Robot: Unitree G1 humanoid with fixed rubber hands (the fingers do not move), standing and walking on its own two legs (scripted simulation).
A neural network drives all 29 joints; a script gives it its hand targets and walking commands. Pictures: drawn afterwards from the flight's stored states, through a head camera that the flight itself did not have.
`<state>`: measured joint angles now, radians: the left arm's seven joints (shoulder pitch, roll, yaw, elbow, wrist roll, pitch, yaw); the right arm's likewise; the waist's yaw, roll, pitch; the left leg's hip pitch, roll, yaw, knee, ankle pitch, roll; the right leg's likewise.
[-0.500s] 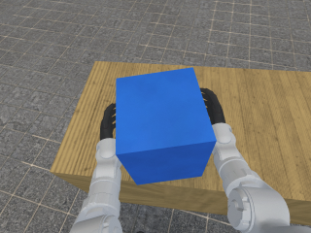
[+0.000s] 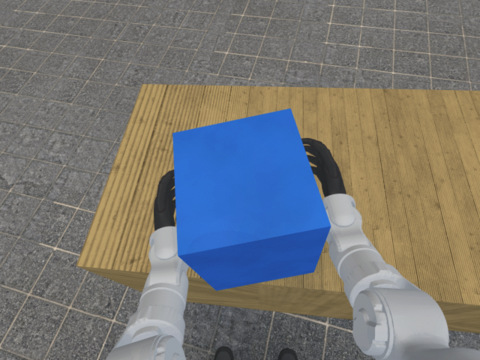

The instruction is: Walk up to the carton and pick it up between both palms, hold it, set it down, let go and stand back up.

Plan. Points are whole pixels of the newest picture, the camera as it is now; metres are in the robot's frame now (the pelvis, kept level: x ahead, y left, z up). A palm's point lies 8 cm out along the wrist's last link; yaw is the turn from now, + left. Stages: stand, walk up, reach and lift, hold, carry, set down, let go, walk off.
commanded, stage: set down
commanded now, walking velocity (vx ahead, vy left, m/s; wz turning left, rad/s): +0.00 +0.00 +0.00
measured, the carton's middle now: (249, 208) +0.36 +0.03 -0.04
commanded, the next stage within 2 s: none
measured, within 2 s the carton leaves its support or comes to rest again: rests again in 0.52 s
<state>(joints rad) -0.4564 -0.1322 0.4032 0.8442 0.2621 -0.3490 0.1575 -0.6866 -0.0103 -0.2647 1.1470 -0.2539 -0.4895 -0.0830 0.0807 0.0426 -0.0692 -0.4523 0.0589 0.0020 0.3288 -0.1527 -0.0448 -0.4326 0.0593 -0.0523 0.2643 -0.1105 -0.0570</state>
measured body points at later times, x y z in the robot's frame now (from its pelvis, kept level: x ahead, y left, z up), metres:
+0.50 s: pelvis -0.01 +0.00 +0.00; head +0.10 -0.01 +0.44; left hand +0.34 +0.18 -0.02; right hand +0.41 -0.10 -0.01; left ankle -0.02 +0.14 -0.74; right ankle -0.01 -0.08 -0.74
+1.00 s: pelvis -0.01 +0.00 +0.00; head +0.11 -0.01 +0.43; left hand +0.34 +0.18 -0.03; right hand +0.40 -0.11 -0.02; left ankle -0.02 +0.14 -0.74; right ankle -0.01 -0.08 -0.74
